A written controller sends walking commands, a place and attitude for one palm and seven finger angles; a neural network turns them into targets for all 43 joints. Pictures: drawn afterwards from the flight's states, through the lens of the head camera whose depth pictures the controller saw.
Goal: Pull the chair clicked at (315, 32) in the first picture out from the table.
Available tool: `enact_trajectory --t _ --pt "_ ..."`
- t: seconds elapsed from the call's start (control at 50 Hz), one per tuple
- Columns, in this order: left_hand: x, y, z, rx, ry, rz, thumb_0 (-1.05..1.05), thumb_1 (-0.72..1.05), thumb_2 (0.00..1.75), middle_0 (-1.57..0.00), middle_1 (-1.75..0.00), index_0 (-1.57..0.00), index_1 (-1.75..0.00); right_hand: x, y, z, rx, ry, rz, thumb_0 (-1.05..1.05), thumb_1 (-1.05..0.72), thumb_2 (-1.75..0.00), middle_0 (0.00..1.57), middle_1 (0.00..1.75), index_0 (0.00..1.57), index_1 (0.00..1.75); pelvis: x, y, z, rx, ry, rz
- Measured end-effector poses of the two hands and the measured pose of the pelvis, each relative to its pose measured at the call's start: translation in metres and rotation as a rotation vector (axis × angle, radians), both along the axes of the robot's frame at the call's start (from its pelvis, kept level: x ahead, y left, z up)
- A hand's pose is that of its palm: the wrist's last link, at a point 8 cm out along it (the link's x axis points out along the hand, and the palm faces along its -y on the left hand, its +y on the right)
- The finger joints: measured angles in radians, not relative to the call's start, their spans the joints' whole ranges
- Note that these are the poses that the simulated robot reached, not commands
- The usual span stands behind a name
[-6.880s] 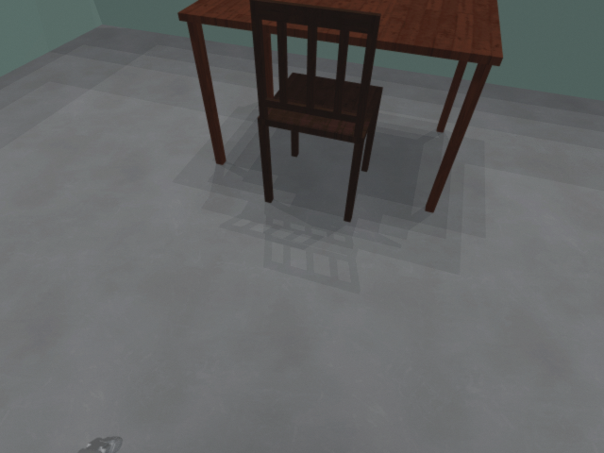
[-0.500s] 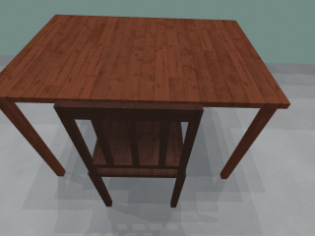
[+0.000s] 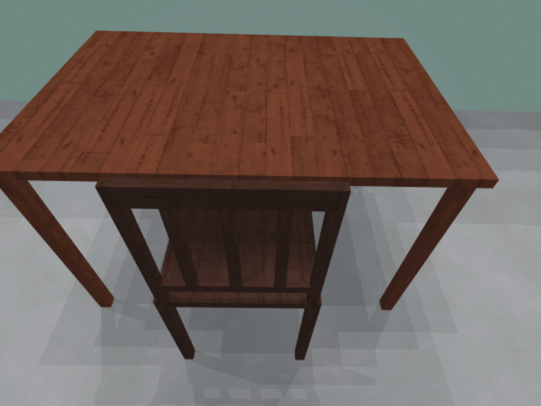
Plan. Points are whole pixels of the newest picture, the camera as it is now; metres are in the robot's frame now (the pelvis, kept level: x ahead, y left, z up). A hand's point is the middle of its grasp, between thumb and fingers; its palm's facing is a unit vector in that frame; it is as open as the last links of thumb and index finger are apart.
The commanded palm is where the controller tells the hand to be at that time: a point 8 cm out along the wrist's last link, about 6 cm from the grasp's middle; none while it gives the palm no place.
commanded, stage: look again from close up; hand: left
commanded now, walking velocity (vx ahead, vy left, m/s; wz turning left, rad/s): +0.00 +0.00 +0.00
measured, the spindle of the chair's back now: (232, 250) +0.42 +0.11 -0.09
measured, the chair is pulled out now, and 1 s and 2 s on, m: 0.00 0.00 0.00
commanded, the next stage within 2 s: raise the hand toward the chair's back in 0.32 s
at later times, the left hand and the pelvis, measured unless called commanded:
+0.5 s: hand out of the picture +0.02 +0.18 -0.15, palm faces +0.12 -0.97 -0.22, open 7.3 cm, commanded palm +0.10 +0.21 -0.08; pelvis -0.01 +0.00 +0.00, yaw +0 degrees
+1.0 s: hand out of the picture +0.13 +0.17 -0.07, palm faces +0.15 -0.99 -0.08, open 10.6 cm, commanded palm +0.12 +0.22 -0.06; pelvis -0.05 -0.03 -0.11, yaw +3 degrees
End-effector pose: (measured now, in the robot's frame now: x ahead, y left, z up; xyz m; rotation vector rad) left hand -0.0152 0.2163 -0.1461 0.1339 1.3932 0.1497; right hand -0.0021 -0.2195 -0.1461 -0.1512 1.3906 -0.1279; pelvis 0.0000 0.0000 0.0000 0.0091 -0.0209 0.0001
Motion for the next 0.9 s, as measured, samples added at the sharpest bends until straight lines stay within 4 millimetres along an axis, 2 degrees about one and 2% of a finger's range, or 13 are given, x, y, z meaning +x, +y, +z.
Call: enact_trajectory --t 0.42,0.44,0.46,0.52,0.56,0.64,0.68,0.72,0.78,0.84,0.9 --pt "-0.019 -0.005 -0.001 -0.015 0.031 0.010 0.00 0.91 0.90 -0.20 -0.30 -0.20 -0.30 -0.011 0.005 0.000 0.005 0.013 -0.014 0.01 -0.91 -0.90 0.20 0.30 0.20 0.30 -0.005 0.001 0.000 -0.002 -0.003 -0.003" --pt "-0.019 -0.005 -0.001 -0.017 0.030 0.002 0.00 0.91 0.90 -0.20 -0.30 -0.20 -0.30 -0.011 0.004 0.000 0.007 0.011 -0.012 0.01 -0.91 -0.90 0.20 0.30 0.20 0.30 -0.006 0.001 0.000 -0.001 0.000 0.001" --pt "-0.009 -0.003 0.003 -0.022 -0.021 0.039 0.00 0.91 0.90 -0.20 -0.30 -0.20 -0.30 -0.008 0.002 0.001 0.000 -0.018 -0.013 0.01 -0.92 -0.90 0.20 0.30 0.20 0.30 -0.008 0.001 -0.001 -0.002 0.003 0.010" --pt "0.039 0.022 0.040 0.077 -0.307 0.055 0.04 0.95 0.90 -0.21 -0.30 -0.21 -0.29 0.011 -0.012 0.009 -0.041 -0.204 -0.004 0.02 -0.93 -0.90 0.20 0.30 0.20 0.30 -0.016 0.001 -0.005 -0.003 0.011 0.009" --pt "0.078 0.028 0.068 0.097 -0.515 0.035 0.05 0.94 0.89 -0.20 -0.30 -0.20 -0.29 0.028 -0.023 0.014 -0.067 -0.323 0.011 0.02 -0.92 -0.90 0.20 0.30 0.20 0.30 -0.022 0.001 -0.009 -0.005 0.037 0.024" --pt "0.154 0.016 0.107 0.051 -0.943 -0.054 0.03 0.87 0.86 -0.19 -0.29 -0.19 -0.28 0.068 -0.045 0.023 -0.123 -0.541 0.080 0.01 -0.92 -0.90 0.20 0.30 0.20 0.30 -0.035 -0.002 -0.027 -0.010 0.143 0.037" --pt "0.178 0.004 0.118 -0.017 -1.142 -0.084 0.03 0.82 0.85 -0.18 -0.28 -0.18 -0.27 0.090 -0.053 0.025 -0.138 -0.636 0.102 0.01 -0.91 -0.90 0.20 0.30 0.20 0.30 -0.040 -0.004 -0.040 -0.009 0.190 0.025" --pt "0.187 -0.010 0.123 -0.097 -1.314 -0.110 0.02 0.77 0.83 -0.18 -0.28 -0.18 -0.27 0.113 -0.058 0.025 -0.143 -0.722 0.120 0.01 -0.91 -0.90 0.20 0.30 0.20 0.30 -0.044 -0.007 -0.056 -0.007 0.230 0.012" --pt "0.179 -0.021 0.113 -0.145 -1.435 -0.149 0.01 0.70 0.80 -0.18 -0.27 -0.18 -0.26 0.145 -0.059 0.020 -0.128 -0.824 0.139 0.01 -0.91 -0.90 0.20 0.30 0.20 0.30 -0.048 -0.012 -0.082 0.000 0.262 0.003" --pt "0.157 -0.020 0.087 -0.133 -1.354 -0.129 0.01 0.62 0.78 -0.17 -0.26 -0.17 -0.25 0.172 -0.050 0.013 -0.094 -0.885 0.157 0.01 -0.91 -0.90 0.20 0.30 0.20 0.30 -0.050 -0.016 -0.100 0.001 0.273 0.011" --pt "0.132 -0.011 0.067 -0.073 -1.243 -0.075 0.01 0.54 0.75 -0.17 -0.25 -0.17 -0.24 0.190 -0.034 0.004 -0.054 -0.908 0.185 0.01 -0.90 -0.90 0.20 0.30 0.20 0.30 -0.051 -0.021 -0.109 -0.010 0.280 0.025"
